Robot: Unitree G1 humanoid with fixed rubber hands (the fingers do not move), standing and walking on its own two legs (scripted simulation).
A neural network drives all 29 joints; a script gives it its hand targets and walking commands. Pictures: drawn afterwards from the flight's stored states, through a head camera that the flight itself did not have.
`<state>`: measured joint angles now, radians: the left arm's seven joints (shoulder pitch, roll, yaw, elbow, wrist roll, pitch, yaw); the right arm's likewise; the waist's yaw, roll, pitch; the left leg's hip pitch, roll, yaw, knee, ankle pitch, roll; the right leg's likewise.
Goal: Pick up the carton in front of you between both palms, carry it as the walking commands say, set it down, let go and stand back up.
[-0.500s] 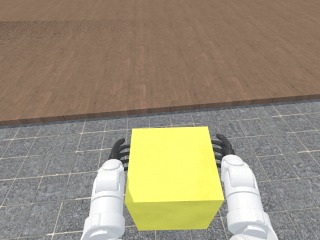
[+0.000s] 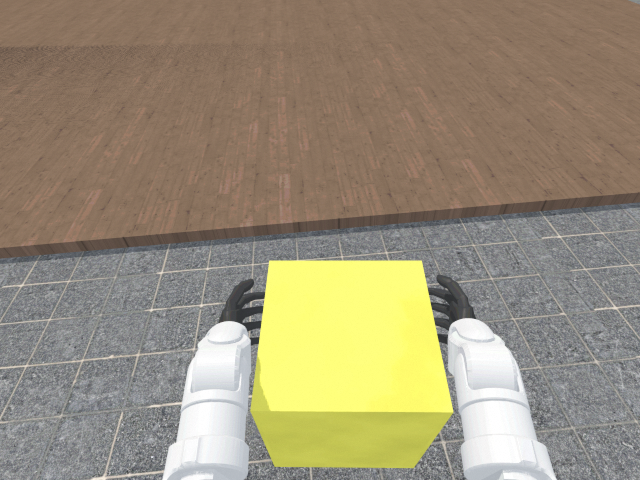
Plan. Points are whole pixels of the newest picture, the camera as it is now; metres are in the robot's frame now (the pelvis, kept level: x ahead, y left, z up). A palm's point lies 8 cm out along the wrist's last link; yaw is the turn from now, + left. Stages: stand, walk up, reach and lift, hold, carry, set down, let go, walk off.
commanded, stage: reach and lift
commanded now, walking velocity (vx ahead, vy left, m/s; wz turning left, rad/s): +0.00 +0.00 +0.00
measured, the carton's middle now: (344, 368) +0.28 +0.00 -0.05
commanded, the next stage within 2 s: hold in 0.20 s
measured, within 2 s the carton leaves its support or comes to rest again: neither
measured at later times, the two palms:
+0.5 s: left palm (228, 337) +0.27 +0.15 +0.06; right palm (466, 332) +0.28 -0.15 +0.05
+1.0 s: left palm (228, 332) +0.28 +0.15 +0.06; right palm (465, 328) +0.28 -0.15 +0.06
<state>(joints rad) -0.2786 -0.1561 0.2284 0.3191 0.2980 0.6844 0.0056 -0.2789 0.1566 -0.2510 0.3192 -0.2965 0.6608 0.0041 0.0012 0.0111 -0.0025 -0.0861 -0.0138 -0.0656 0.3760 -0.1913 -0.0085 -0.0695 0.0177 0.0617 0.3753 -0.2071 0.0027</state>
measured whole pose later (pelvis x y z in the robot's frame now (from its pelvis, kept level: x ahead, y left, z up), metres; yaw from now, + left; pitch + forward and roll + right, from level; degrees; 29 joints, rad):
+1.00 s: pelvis -0.01 +0.00 +0.00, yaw +0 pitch -8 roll +0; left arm -0.29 -0.16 0.23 0.27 0.30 0.77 0.00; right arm -0.29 0.16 -0.24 0.26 -0.29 0.76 0.00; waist 0.00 0.01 0.01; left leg -0.04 -0.01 -0.06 0.37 -0.18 -0.01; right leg -0.02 0.02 0.07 0.36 -0.19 0.00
